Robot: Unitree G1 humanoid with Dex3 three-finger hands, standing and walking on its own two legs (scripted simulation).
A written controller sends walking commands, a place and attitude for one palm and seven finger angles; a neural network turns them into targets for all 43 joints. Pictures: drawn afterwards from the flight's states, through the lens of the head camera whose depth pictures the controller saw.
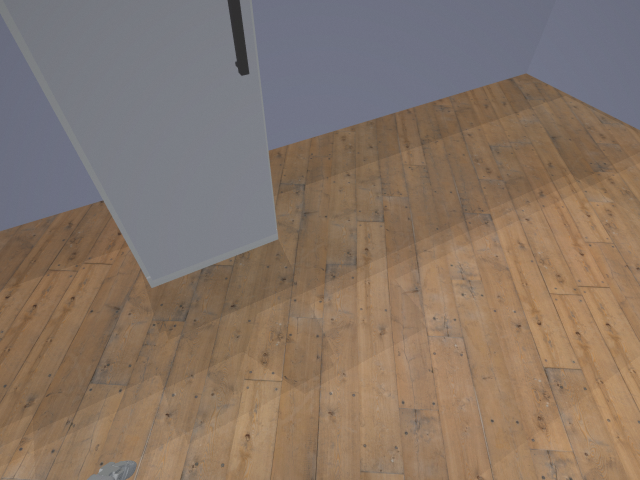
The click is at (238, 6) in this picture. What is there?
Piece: fridge door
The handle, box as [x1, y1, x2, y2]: [228, 0, 248, 75]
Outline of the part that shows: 228,0 237,59 235,63 239,73 242,75 248,73 248,67 239,0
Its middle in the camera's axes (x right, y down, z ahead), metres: -0.21 -0.53 +0.94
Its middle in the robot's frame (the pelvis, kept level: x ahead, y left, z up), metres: +1.07 +0.28 +0.14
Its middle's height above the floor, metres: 0.91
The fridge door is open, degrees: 0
